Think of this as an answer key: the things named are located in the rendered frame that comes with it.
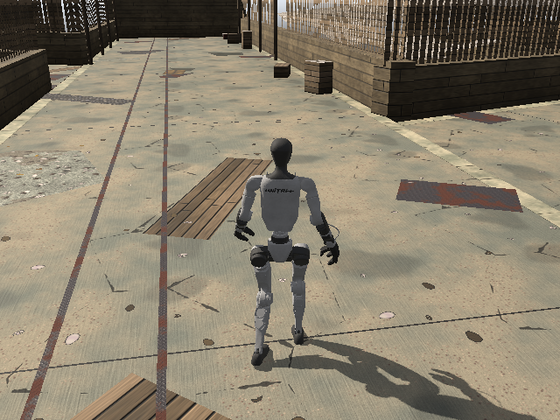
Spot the left robot upper arm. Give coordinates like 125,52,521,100
238,175,263,221

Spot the robot right hand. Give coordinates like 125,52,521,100
320,242,340,265

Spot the right robot upper arm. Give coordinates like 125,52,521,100
299,177,324,226

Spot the robot left forearm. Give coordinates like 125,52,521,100
235,208,248,233

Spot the right robot thigh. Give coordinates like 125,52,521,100
290,243,310,296

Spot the robot right forearm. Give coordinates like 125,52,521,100
316,212,336,248

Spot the robot right shin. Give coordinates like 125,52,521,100
292,281,305,333

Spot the robot left hand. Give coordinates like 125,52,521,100
234,227,255,242

